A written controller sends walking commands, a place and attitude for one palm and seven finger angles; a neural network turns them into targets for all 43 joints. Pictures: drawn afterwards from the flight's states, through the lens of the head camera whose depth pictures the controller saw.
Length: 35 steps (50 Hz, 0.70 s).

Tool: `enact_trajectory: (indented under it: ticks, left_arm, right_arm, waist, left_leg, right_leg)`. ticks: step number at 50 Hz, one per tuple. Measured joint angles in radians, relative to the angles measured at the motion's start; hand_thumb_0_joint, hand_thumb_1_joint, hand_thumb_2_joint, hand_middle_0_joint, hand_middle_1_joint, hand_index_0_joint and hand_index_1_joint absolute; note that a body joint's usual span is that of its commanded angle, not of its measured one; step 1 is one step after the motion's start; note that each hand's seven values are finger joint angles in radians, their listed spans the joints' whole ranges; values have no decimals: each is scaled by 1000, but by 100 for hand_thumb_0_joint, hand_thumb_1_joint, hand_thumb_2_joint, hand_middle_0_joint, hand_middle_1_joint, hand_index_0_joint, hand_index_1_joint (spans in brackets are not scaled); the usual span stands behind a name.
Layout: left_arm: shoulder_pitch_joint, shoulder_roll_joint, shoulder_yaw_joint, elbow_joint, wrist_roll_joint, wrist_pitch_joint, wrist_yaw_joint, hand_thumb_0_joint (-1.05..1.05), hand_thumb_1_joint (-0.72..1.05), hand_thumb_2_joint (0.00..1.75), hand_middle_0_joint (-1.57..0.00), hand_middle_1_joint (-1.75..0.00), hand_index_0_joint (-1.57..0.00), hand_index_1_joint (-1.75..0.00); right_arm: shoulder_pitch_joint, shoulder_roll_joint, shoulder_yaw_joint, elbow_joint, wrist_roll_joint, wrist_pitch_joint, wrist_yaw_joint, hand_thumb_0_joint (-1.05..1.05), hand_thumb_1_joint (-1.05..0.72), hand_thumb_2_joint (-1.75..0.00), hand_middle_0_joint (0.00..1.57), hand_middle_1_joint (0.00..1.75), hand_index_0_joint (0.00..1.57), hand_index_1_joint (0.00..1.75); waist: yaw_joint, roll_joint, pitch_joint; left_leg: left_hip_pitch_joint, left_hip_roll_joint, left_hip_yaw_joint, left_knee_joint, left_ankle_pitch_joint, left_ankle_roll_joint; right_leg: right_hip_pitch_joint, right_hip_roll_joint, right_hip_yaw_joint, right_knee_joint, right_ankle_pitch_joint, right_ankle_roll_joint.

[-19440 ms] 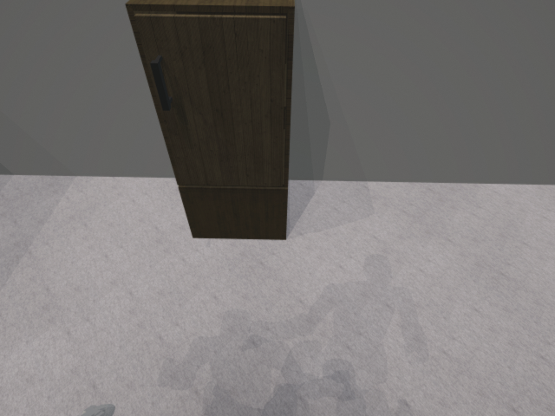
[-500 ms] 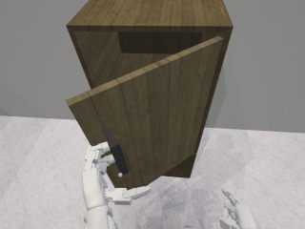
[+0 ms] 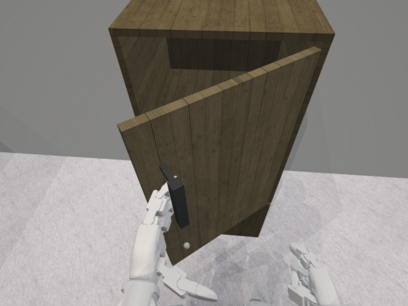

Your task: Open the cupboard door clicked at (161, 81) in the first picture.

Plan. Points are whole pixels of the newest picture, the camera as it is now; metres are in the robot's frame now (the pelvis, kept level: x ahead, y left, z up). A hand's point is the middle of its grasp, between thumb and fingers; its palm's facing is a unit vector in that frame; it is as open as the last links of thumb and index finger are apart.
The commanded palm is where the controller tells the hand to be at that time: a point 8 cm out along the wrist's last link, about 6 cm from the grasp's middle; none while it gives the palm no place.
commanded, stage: slide the hand sideways off the handle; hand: left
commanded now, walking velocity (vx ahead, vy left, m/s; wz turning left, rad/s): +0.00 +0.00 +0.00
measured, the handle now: (174, 197) +0.30 +0.08 +0.08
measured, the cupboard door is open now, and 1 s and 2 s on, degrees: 38 42 42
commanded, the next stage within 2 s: draw the hand back to the body in 1.06 s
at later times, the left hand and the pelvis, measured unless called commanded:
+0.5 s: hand (172, 263) +0.18 +0.07 +0.08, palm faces -0.08 -1.00 +0.01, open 15.9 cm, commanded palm +0.15 +0.12 +0.08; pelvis +0.01 +0.00 -0.01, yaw -1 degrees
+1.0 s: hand (136, 286) +0.15 +0.12 +0.07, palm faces -0.04 -1.00 -0.02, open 16.3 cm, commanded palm +0.11 +0.18 +0.08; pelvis +0.01 -0.01 -0.02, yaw -1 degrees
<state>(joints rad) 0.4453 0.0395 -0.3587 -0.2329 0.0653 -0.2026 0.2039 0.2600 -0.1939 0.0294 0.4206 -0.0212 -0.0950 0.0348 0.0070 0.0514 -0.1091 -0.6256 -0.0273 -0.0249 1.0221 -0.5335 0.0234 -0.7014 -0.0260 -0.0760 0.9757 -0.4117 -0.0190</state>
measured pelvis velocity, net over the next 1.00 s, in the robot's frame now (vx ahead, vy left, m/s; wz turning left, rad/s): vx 0.01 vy -0.01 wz -0.01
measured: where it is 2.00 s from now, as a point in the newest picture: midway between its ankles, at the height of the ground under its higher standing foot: outside the picture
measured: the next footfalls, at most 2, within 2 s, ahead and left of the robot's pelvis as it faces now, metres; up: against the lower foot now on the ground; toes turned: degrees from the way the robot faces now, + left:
none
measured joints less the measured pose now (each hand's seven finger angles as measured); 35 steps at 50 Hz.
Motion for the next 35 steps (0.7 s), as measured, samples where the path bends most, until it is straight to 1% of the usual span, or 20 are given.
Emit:
enact_trajectory:
  ticks: [2,3,5,7,11,15,22,29,35]
  left_arm:
    - [30,19,-11,-25,-22,-17,-76,-2,-50,30,-11,-33,-12,-33]
    - [43,23,-16,-35,-31,-26,-99,-2,-50,30,-10,-33,-12,-32]
    - [60,22,-28,-53,-41,-39,-122,-2,-50,30,-9,-31,-12,-31]
    - [67,13,-36,-68,-38,-44,-118,-2,-50,30,-10,-31,-12,-31]
    - [69,5,-21,-87,-8,-40,-90,-2,-50,30,-12,-30,-13,-30]
    - [102,10,-9,-116,-4,-26,-94,-2,-50,30,-14,-31,-15,-31]
    - [198,36,33,-177,-23,-22,-123,-2,-48,31,-15,-31,-18,-31]
    - [257,68,99,-215,-69,-43,-179,-3,-44,33,-17,-31,-20,-32]
    - [294,93,155,-236,-110,-54,-233,-2,-44,33,-18,-32,-20,-33]
  right_arm:
    - [17,-12,-3,-15,6,-4,-6,1,-91,-90,20,30,21,30]
    - [22,-17,-4,-21,9,-6,-10,1,-91,-90,20,30,21,30]
    - [27,-22,-7,-34,12,-10,-15,1,-91,-90,20,30,21,30]
    - [29,-22,-11,-45,13,-10,-17,1,-91,-90,20,30,21,30]
    - [35,-12,-15,-65,10,2,-11,1,-91,-90,20,30,20,30]
    - [42,-4,-11,-79,13,21,-8,1,-91,-90,20,30,20,30]
    - [50,-4,-2,-109,16,31,-17,1,-91,-90,20,30,21,30]
    - [39,-13,-9,-124,20,26,-30,1,-91,-90,20,30,21,30]
    - [35,-14,-22,-119,27,29,-45,1,-91,-90,20,30,21,30]
  waist:
    - [3,4,6]
    - [2,5,8]
    - [0,5,15]
    - [-3,1,16]
    - [-3,-9,5]
    - [-1,-13,-7]
    - [3,-16,-17]
    - [6,-18,-22]
    - [10,-20,-31]
  left_leg:
    - [-5,-3,1,8,-4,4]
    - [-9,-4,3,13,-6,5]
    - [-21,-6,7,25,-12,8]
    - [-36,-6,13,38,-17,10]
    - [-61,-6,25,57,-27,11]
    - [-62,-2,31,59,-34,10]
    - [-52,4,25,57,-41,5]
    - [-75,11,15,79,-51,-4]
    - [-94,16,9,94,-58,-10]
  right_leg:
    - [-4,-3,2,7,-3,4]
    - [-9,-4,3,12,-5,6]
    - [-22,-6,7,24,-9,9]
    - [-40,-6,13,38,-13,11]
    - [-74,-5,25,64,-22,11]
    - [-78,0,31,70,-28,10]
    - [-69,5,25,68,-35,7]
    - [-89,10,14,86,-45,-2]
    - [-107,15,8,101,-52,-8]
